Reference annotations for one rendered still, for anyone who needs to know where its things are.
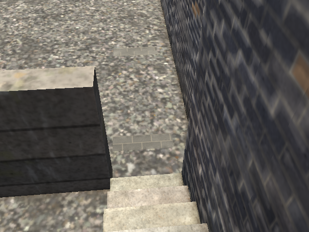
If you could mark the stairs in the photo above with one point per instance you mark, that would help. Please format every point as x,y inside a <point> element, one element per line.
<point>151,203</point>

